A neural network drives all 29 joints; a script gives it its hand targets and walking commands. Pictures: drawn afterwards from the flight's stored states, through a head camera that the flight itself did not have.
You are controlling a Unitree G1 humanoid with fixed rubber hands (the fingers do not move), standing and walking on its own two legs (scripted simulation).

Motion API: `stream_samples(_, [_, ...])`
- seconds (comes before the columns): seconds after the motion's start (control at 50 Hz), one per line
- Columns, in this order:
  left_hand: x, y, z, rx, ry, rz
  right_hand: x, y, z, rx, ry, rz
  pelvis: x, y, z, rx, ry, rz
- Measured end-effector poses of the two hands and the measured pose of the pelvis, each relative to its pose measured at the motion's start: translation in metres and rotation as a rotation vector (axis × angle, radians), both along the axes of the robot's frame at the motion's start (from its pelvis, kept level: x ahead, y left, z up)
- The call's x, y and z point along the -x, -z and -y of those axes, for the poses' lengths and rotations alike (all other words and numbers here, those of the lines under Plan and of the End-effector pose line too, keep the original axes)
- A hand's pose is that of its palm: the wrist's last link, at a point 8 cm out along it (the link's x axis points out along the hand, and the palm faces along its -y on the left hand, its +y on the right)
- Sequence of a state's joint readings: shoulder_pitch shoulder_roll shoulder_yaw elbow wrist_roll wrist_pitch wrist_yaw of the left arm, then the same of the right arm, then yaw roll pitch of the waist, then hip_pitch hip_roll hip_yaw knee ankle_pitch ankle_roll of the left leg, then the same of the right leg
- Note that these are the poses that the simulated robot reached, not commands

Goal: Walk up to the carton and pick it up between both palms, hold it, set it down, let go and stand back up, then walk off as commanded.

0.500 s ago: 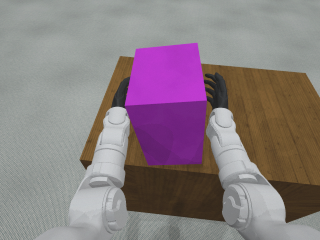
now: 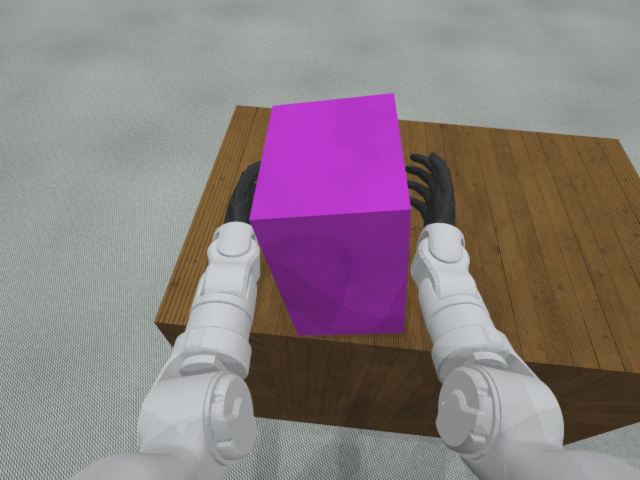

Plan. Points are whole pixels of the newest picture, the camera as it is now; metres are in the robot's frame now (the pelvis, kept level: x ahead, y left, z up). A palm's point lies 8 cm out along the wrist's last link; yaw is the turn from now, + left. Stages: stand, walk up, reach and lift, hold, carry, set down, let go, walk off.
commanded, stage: set down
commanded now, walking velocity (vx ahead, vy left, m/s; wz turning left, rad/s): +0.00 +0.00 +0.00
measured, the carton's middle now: (341, 225) +0.42 -0.02 +0.04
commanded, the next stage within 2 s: none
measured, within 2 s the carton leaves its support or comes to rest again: neither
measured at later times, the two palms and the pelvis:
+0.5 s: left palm (245, 231) +0.41 +0.11 +0.05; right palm (433, 226) +0.40 -0.14 +0.07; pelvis +0.00 +0.00 +0.00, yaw +0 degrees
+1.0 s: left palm (247, 234) +0.41 +0.11 +0.04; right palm (433, 230) +0.40 -0.14 +0.06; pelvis +0.01 +0.00 +0.00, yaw +0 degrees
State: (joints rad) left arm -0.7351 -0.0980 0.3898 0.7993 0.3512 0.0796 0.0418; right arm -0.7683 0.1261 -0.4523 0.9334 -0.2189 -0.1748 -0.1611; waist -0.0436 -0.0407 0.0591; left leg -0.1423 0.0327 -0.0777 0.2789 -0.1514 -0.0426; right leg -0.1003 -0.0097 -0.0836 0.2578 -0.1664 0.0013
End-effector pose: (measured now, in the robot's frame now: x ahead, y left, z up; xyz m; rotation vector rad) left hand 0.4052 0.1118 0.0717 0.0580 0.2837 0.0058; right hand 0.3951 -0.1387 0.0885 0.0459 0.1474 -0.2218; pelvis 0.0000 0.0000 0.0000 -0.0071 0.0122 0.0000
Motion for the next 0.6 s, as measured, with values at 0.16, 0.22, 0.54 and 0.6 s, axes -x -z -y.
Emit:
stream_samples(0.16, [-0.002,0.007,0.001,0.013,-0.002,-0.011,-0.002,0.005,0.000,0.003,0.001,-0.008,-0.002,0.000,0.000,-0.001,0.001,-0.009])
stream_samples(0.22, [-0.002,0.009,0.000,0.016,-0.002,-0.014,-0.002,0.007,0.000,0.003,0.001,-0.009,-0.002,0.000,0.000,-0.001,0.002,-0.014])
stream_samples(0.54, [-0.002,0.025,0.002,0.016,-0.003,-0.020,-0.002,0.021,0.001,0.019,0.000,-0.016,-0.005,0.000,0.000,-0.001,0.004,-0.040])
stream_samples(0.6, [-0.002,0.028,0.002,0.013,-0.002,-0.025,-0.002,0.025,0.002,0.021,-0.001,-0.021,-0.005,0.000,0.000,-0.001,0.005,-0.047])
